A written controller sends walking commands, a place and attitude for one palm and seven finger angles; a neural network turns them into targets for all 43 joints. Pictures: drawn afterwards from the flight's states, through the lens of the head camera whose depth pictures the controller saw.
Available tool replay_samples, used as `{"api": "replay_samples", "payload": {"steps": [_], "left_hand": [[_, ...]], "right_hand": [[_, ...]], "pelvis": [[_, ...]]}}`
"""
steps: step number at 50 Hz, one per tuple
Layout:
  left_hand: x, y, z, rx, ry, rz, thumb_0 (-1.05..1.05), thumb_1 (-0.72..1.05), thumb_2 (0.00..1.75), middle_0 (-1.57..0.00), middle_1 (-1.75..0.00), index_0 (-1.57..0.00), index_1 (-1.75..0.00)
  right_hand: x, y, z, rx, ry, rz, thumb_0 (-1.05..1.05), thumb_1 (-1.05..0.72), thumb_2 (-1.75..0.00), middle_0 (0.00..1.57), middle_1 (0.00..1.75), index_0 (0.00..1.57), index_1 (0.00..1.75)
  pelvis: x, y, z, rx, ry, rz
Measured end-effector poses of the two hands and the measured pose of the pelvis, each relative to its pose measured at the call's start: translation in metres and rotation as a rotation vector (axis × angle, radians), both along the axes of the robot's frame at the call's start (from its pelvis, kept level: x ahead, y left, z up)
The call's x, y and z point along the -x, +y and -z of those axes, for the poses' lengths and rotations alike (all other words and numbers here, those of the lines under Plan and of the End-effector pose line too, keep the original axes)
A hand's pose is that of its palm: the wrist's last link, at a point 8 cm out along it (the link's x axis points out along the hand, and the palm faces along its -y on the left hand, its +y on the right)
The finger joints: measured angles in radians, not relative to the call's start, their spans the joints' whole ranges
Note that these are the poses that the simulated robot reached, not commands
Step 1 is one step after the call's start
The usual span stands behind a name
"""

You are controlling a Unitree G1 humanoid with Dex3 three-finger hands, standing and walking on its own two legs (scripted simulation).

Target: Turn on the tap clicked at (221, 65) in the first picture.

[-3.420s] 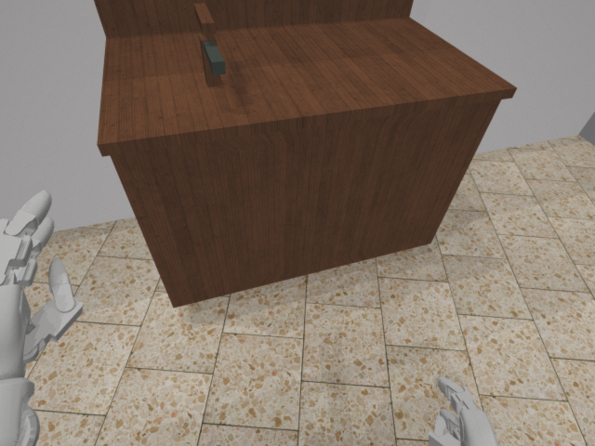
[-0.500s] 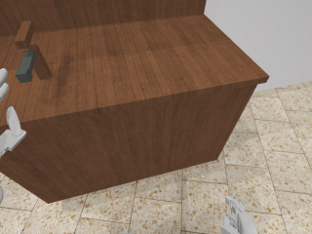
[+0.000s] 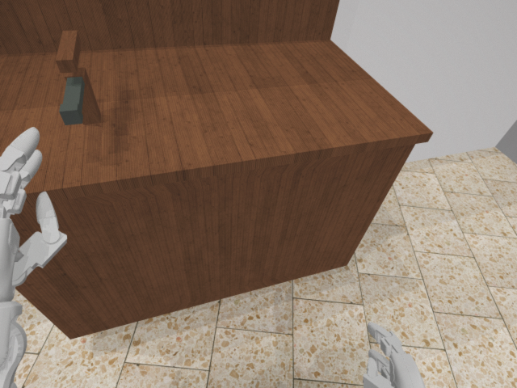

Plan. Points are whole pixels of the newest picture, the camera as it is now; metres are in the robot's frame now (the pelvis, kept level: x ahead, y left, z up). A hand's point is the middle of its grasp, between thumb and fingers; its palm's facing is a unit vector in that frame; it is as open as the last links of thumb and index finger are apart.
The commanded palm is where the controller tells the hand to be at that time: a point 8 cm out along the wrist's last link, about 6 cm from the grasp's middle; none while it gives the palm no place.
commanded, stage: come to a stop and stand still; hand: left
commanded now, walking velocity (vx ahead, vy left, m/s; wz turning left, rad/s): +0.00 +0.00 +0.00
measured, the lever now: (71, 113) +0.50 +0.38 +0.14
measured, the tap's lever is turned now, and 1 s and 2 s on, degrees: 0 0 0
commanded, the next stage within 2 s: look again from close up in 0.94 s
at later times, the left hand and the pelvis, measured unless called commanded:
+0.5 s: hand out of the picture +0.20 +0.30 +0.18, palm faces +0.35 -0.84 -0.41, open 7.4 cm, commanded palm +0.14 +0.33 +0.18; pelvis -0.02 +0.06 +0.00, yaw -2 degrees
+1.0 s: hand out of the picture +0.19 +0.34 +0.17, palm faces +0.37 -0.81 -0.45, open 7.4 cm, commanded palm +0.15 +0.36 +0.18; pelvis -0.02 +0.09 +0.01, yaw -2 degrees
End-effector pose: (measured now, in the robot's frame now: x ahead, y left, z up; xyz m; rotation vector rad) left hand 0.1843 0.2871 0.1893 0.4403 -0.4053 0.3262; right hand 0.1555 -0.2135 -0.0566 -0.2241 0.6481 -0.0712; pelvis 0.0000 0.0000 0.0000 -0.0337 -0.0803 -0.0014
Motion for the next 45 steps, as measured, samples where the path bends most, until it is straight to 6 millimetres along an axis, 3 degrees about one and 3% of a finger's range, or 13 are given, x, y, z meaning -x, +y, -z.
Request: {"api": "replay_samples", "payload": {"steps": [3,7,13,20,25,31,35,39,45], "left_hand": [[0.017,0.004,0.009,-0.001,0.056,0.001,0.02,0.89,0.9,-0.21,-0.31,-0.2,-0.3],[0.028,0.024,0.018,0.021,0.05,-0.025,0.02,0.89,0.9,-0.21,-0.31,-0.21,-0.31],[0.017,0.055,0.021,0.093,0.015,-0.083,0.02,0.89,0.9,-0.21,-0.31,-0.21,-0.31],[0.025,0.042,0.004,0.064,0.058,0.015,0.02,0.9,0.9,-0.21,-0.3,-0.2,-0.3],[0.027,0.053,-0.002,-0.031,0.103,-0.003,0.02,0.89,0.9,-0.21,-0.31,-0.21,-0.3],[0.019,0.079,0.016,0.039,0.11,-0.049,0.02,0.89,0.9,-0.21,-0.31,-0.21,-0.31],[0.005,0.082,0.031,0.124,0.094,-0.033,0.02,0.89,0.9,-0.21,-0.31,-0.2,-0.3],[0.0,0.075,0.018,0.096,0.083,0.035,0.02,0.89,0.9,-0.21,-0.31,-0.2,-0.3],[0.019,0.079,-0.011,-0.067,0.064,0.049,0.02,0.89,0.9,-0.21,-0.31,-0.21,-0.3]], "right_hand": [[0.0,0.014,0.005,-0.003,0.027,-0.037,0.01,-0.9,-0.9,0.2,0.3,0.2,0.3],[0.001,0.024,0.013,0.038,0.057,-0.049,0.01,-0.9,-0.9,0.2,0.3,0.2,0.3],[0.017,0.042,0.01,0.018,0.06,-0.022,0.01,-0.9,-0.9,0.2,0.3,0.2,0.3],[0.029,0.054,-0.006,0.009,0.048,-0.002,0.01,-0.9,-0.9,0.2,0.3,0.2,0.3],[0.023,0.053,0.005,0.011,0.052,0.003,0.01,-0.9,-0.9,0.2,0.3,0.2,0.3],[0.025,0.055,0.012,0.022,0.096,0.053,0.01,-0.9,-0.9,0.2,0.3,0.2,0.3],[0.025,0.061,0.013,0.044,0.063,0.089,0.01,-0.9,-0.9,0.2,0.3,0.2,0.3],[0.027,0.077,0.005,0.024,0.033,0.083,0.01,-0.91,-0.9,0.2,0.3,0.2,0.3],[0.034,0.093,0.004,-0.026,0.034,0.069,0.01,-0.9,-0.9,0.2,0.3,0.2,0.3]], "pelvis": [[0.004,0.006,0.0,0.007,0.011,-0.015],[0.01,0.02,0.008,0.029,0.018,0.002],[0.023,0.035,0.004,0.023,-0.003,-0.01],[0.019,0.05,-0.009,0.021,0.053,0.024],[0.025,0.06,-0.004,-0.008,0.084,0.035],[0.02,0.073,0.001,-0.006,0.07,0.061],[0.017,0.088,0.007,-0.028,0.041,0.056],[0.022,0.094,0.0,-0.033,0.032,0.041],[0.023,0.094,-0.006,-0.028,0.06,0.056]]}}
